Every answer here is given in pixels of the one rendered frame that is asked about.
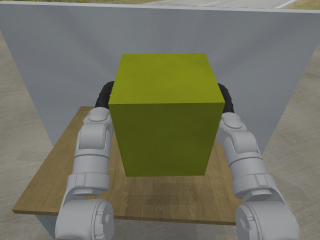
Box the right robot upper arm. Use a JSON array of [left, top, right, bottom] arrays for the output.
[[235, 200, 300, 240]]

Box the left robot upper arm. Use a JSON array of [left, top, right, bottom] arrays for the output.
[[43, 198, 115, 240]]

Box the left robot hand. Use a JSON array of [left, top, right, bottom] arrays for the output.
[[94, 81, 115, 110]]

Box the carton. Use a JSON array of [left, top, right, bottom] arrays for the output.
[[108, 53, 226, 177]]

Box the right robot hand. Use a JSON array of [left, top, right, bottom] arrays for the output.
[[218, 83, 234, 113]]

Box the robot left forearm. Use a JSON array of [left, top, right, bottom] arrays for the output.
[[55, 107, 113, 237]]

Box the robot right forearm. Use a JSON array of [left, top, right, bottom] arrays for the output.
[[215, 112, 301, 239]]

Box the table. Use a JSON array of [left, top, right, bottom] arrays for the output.
[[12, 106, 244, 239]]

